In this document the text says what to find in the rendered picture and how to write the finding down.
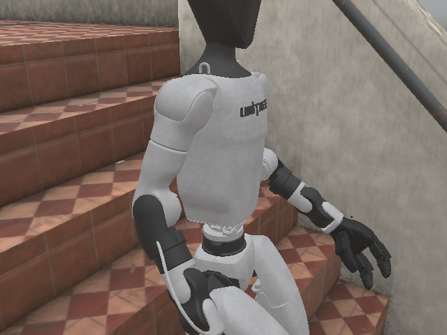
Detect stairs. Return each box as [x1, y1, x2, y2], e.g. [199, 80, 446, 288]
[0, 31, 390, 335]

